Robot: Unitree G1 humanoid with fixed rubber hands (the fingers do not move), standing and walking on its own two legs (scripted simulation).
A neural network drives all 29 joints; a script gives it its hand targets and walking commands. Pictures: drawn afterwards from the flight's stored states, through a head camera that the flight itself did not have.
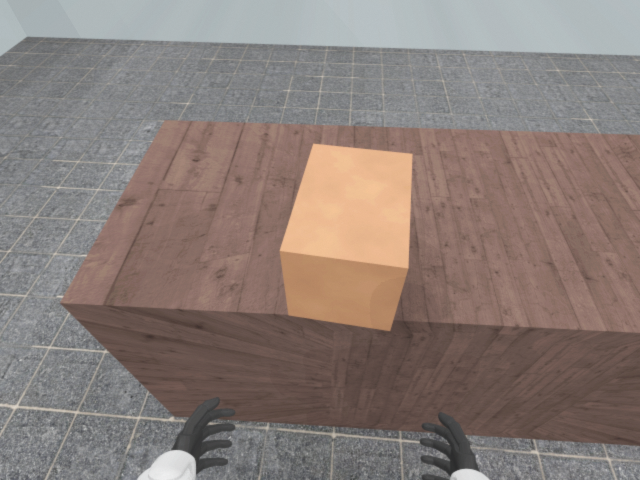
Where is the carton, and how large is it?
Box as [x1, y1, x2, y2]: [280, 144, 411, 330]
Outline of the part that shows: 313,144 280,248 288,314 389,330 408,266 411,154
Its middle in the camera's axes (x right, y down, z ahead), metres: +0.05 -0.02 +0.65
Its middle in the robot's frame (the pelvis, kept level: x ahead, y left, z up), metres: +0.50 -0.04 -0.02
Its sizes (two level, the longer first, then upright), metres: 0.245 0.172 0.175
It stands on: a pedestal, 0.67 m high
